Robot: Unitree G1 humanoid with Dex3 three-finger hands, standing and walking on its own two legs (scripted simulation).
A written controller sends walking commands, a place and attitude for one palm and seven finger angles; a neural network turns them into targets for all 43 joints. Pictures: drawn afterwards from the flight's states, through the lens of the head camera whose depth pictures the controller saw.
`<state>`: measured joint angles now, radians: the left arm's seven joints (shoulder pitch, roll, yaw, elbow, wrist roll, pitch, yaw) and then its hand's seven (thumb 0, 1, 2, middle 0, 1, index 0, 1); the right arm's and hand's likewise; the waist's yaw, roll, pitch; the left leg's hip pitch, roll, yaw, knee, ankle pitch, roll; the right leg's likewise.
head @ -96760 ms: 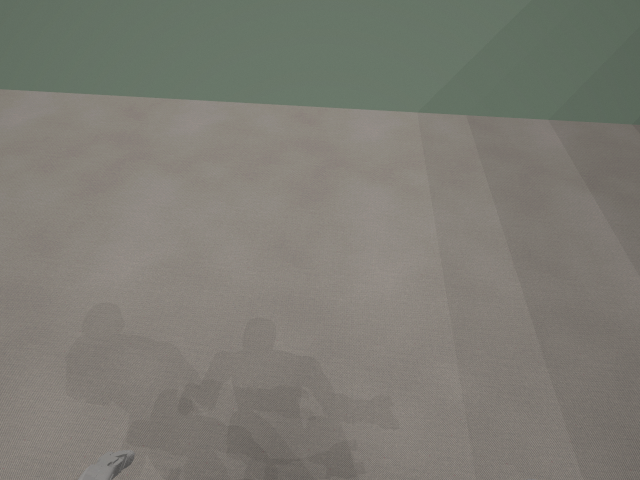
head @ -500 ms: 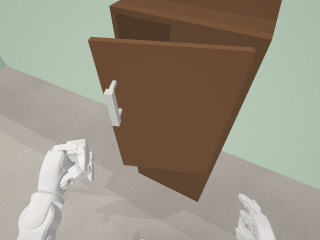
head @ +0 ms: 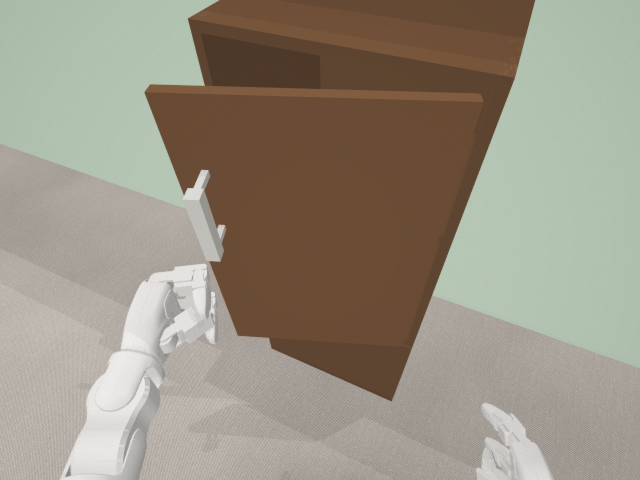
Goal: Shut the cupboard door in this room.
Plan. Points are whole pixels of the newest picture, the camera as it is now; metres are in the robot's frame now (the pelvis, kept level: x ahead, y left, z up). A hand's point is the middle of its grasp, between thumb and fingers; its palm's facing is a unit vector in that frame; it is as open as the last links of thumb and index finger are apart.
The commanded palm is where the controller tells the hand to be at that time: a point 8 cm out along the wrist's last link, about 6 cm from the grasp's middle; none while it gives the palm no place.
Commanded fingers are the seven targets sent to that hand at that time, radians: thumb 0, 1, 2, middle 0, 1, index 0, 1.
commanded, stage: bring the fist close to the handle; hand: left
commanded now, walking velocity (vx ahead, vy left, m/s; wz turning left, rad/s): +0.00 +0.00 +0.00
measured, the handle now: (209, 216) +0.44 +0.18 +0.09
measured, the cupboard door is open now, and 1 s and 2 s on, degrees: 20 20 6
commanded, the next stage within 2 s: push the door shut along its arc in 0.70 s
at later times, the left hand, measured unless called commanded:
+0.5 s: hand (217, 269) +0.34 +0.15 +0.09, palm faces -0.01 -1.00 -0.04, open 3.1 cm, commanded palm +0.31 +0.20 +0.09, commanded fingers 0.00 0.90 0.90 -1.30 -1.50 -1.30 -1.50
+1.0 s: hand (217, 269) +0.35 +0.15 +0.09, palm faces -0.08 -1.00 -0.05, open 3.1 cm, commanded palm +0.33 +0.20 +0.09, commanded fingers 0.00 0.90 0.90 -1.30 -1.50 -1.30 -1.50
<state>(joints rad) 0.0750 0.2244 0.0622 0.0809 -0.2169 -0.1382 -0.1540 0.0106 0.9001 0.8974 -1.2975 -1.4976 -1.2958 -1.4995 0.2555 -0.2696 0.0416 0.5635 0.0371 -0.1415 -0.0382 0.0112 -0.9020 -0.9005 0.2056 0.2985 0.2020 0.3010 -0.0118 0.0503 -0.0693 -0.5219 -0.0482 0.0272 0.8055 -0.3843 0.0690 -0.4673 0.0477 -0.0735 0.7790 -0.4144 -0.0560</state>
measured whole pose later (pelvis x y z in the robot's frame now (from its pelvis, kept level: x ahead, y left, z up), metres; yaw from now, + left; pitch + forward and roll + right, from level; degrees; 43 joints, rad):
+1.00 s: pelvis +0.00 +0.00 +0.00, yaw +0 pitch +6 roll -1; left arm -0.23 0.24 0.09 0.41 -0.20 -0.23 -0.16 0.01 0.90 0.90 -1.30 -1.50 -1.30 -1.50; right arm 0.24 -0.27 0.04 0.59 0.05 -0.08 -0.03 0.01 -0.90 -0.90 0.20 0.30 0.20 0.30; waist -0.03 0.04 -0.07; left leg -0.52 -0.05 0.04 0.78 -0.37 0.07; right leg -0.47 0.05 -0.06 0.76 -0.40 -0.05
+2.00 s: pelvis -0.02 +0.01 -0.01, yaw -1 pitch +14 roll -2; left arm -0.94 0.34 0.15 1.15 -0.15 -0.33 -0.35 0.01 0.90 0.90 -1.30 -1.50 -1.30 -1.50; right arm 0.36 -0.30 0.03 0.67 0.02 -0.06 -0.01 0.01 -0.90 -0.90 0.21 0.30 0.20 0.30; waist -0.16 0.04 -0.07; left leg -0.76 -0.04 0.04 0.88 -0.37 0.08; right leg -0.71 0.04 -0.07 0.86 -0.40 -0.05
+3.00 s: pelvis -0.03 +0.01 -0.04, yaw +1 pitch +21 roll -4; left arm -1.21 0.20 0.17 1.31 -0.08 -0.29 0.15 -0.11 0.66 1.00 -1.30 -1.50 -1.33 -1.50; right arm 0.39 -0.26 0.01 0.74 -0.06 -0.14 0.06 0.00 -0.90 -0.90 0.21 0.30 0.20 0.30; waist -0.17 0.05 -0.14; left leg -1.02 -0.05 -0.01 1.04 -0.39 0.08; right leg -0.93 0.03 -0.13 0.98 -0.42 -0.05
